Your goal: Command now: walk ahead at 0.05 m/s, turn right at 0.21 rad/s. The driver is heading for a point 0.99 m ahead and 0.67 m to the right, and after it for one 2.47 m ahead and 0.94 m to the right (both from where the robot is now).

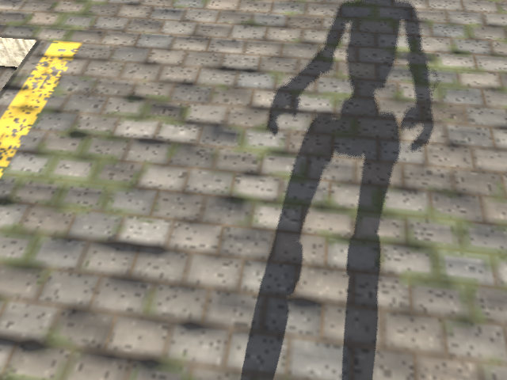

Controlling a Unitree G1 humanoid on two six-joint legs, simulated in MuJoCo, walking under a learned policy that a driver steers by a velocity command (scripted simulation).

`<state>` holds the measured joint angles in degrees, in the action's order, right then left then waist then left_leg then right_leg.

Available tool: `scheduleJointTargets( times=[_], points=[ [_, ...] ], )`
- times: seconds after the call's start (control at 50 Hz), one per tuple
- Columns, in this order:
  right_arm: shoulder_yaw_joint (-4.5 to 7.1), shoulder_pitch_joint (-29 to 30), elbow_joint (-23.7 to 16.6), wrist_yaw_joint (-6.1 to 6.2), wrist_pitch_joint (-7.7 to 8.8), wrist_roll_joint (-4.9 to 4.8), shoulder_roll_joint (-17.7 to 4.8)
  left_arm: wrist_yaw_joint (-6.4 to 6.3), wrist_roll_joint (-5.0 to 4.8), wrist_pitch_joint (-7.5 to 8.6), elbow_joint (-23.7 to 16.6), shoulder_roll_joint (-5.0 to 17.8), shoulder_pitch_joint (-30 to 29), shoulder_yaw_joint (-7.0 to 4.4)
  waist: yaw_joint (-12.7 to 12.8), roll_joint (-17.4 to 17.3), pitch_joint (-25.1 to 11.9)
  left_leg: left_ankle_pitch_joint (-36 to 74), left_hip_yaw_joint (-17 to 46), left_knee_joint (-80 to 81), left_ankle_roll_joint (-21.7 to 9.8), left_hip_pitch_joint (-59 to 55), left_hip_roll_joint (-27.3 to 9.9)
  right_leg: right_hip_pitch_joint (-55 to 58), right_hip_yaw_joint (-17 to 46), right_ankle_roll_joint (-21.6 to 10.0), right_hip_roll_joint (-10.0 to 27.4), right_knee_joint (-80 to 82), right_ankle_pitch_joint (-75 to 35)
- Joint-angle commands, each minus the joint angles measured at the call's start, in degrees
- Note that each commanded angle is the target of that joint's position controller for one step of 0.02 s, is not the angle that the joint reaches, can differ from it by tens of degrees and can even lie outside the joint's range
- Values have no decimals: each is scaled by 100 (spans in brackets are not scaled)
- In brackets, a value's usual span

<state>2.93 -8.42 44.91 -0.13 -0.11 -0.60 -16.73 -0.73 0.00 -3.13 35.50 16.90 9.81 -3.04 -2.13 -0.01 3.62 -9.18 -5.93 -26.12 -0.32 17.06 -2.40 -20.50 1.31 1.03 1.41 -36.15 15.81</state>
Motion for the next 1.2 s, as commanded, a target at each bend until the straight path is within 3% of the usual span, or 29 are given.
scheduleJointTargets(
  times=[0.02,0.04,0.06,0.1,0.14,0.2,0.26,0.3,0.32,0.36,0.38,0.42,0.46,0.52,0.58,0.64,0.66,0.68,0.7,0.72,0.76,0.86,0.96,1.06,1.12,1.14,1.16,1.18,1.2],
  points=[
    [21,136,-201,-45,78,-12,-458,8,89,52,-227,621,552,-176,345,-326,-869,-319,782,199,-435,332,-853,1754,383,-425,255,1445,-1118],
    [-92,-144,-267,-112,119,249,-138,-70,134,33,-373,1071,428,-222,-32,1085,-1033,-1619,122,-980,122,848,-207,2091,1743,-868,1459,1554,-2348],
    [-35,163,-332,-38,94,180,-335,-33,233,99,-363,915,221,-168,232,1411,-849,-2240,413,-1388,289,782,-20,1032,2075,-1573,1805,1897,-1586],
    [89,192,-220,35,5,82,-656,13,238,282,-288,601,-181,-83,171,1100,-546,-1951,623,-1970,380,734,-88,758,1594,-1387,1306,1965,-1149],
    [122,-70,-35,80,-75,136,-627,21,153,371,-203,563,-389,-58,86,950,-573,-1709,713,-2117,490,565,-140,770,1225,-1231,1105,1753,-1967],
    [22,-55,11,44,-44,70,-348,28,111,351,-41,413,-369,-18,122,785,-767,-1435,621,-1427,531,191,-97,1028,993,-1224,950,1425,-2794],
    [-29,-166,112,10,-9,108,-327,35,26,303,141,315,-330,9,27,628,-876,282,583,259,411,-635,-50,1056,954,-959,745,1242,-2216],
    [117,-118,44,74,-33,162,-1016,71,70,334,187,527,-56,-65,340,-41,-680,1168,797,15,105,-911,-406,610,880,-624,306,1149,-1054],
    [193,-103,141,79,-49,99,-1087,54,43,316,141,528,-212,-77,262,-479,-535,202,731,19,-94,-545,-350,556,582,-493,56,1072,-763],
    [138,-173,142,123,-32,134,-743,-25,-21,251,97,495,-488,-109,63,-512,-465,-1681,807,381,-205,-367,-339,289,335,-471,-234,645,607],
    [152,-279,140,160,-9,125,-761,-54,-47,214,60,437,-476,-122,7,-738,-308,-2457,1052,569,-344,-444,-500,-187,248,-498,-354,371,1325],
    [264,-691,223,241,83,44,-1083,-19,-97,270,-104,309,-620,-144,-150,-1291,3,-3580,2455,1440,-990,-886,-1713,-1266,-242,-443,-403,-969,1142],
    [300,-808,210,328,205,73,-1136,53,-145,369,-251,377,-845,-199,-247,-1017,245,-3215,3140,1787,-1358,-1181,-2366,-2239,255,-408,145,-2239,1483],
    [309,-346,93,301,272,-50,-1042,154,-140,381,-117,274,-555,-185,-68,-811,83,-2089,1788,1777,-836,-1353,-1826,-1862,37,-338,401,-1553,1059],
    [375,-109,79,146,260,-48,-1167,270,-85,377,87,235,-131,-200,133,-844,-178,-1248,503,1524,-611,-471,-1263,-32,-603,-278,113,-564,295],
    [293,-168,113,46,237,-38,-871,232,-138,312,550,504,1078,-401,657,-210,-478,-1215,-84,-1,-424,264,-1043,1662,-1077,-493,-443,81,47],
    [170,-107,45,13,250,68,-501,169,-185,312,703,879,1792,-565,980,790,-514,-1055,-510,-1899,-131,922,-687,2319,-119,-840,-82,728,419],
    [36,231,-479,31,357,176,-97,138,-137,429,498,1706,1996,-649,831,2335,-583,-2568,-63,-4075,230,2823,241,2836,3654,-1908,1418,2148,1712],
    [110,449,-600,20,525,-121,-515,223,-88,619,377,1377,1844,-517,844,1271,-738,-2372,952,-4880,85,3523,213,2822,4954,-2349,1978,2931,2840],
    [158,547,-623,-23,657,-268,-716,227,-66,750,362,1102,1620,-409,703,970,-332,-1852,1076,-4931,-120,3809,-77,2621,4524,-2182,1989,2831,2653],
    [195,277,-371,-21,774,-3,-766,199,-51,779,260,748,1043,-279,363,464,-114,-879,1112,-4112,-214,3197,-427,1951,3111,-1692,1436,2522,1148],
    [178,725,-414,-94,645,111,-515,-25,-83,759,279,715,1237,-260,330,304,-145,489,877,-2244,137,2508,-122,1664,1724,-1469,829,2664,-955],
    [69,1673,-783,-195,642,19,-228,-119,-121,689,487,750,1643,-303,621,499,42,1470,812,-666,306,1888,227,1267,1446,-1261,644,2568,-1089],
    [126,1855,-1001,-255,736,2,-427,-173,-179,585,635,752,1718,-357,591,551,72,1279,1000,-121,122,1609,260,1770,1880,-1136,885,2022,-1486],
    [306,868,-801,-179,798,18,-747,-164,-136,493,553,761,1493,-381,115,798,-503,699,694,52,-178,117,458,1818,1850,-921,653,971,-3295],
    [393,-22,-669,-132,804,69,-949,-119,-83,488,419,645,1290,-318,-349,733,-1257,708,984,-98,-462,-1399,48,1261,1682,-721,332,-196,-3246],
    [450,-1054,-597,-64,748,123,-1335,-100,93,514,277,249,1384,-170,-584,-188,-2315,289,2265,-341,-753,-3202,-1097,180,1252,-503,-201,-1959,-1170],
    [464,-1127,-416,-148,716,156,-1447,-73,-205,583,200,-85,2416,-77,57,-2380,-2906,-1079,5265,614,-1625,-4514,-2268,-1754,1097,-220,-753,-3655,1977],
    [322,-848,-546,-136,682,57,-760,-98,-304,580,423,583,2109,-187,-113,-1384,-2125,-1968,5005,914,-1386,-3912,-2048,-2261,1168,-178,-231,-4192,1535]
  ],
)
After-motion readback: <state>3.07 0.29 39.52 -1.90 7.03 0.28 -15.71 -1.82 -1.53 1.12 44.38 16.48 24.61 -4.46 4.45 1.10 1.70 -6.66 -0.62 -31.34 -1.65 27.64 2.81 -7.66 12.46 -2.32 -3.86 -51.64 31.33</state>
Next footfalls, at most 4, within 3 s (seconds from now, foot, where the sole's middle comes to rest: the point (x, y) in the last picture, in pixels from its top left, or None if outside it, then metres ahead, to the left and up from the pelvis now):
0.02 right None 0.07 -0.12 -0.77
0.28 left None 0.06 0.13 -0.77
0.66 right None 0.12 -0.17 -0.77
1.14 left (305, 353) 0.52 -0.10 -0.77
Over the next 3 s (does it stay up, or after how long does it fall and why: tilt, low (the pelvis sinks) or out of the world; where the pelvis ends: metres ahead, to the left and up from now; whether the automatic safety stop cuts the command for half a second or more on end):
stays up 0.84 -0.64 -0.01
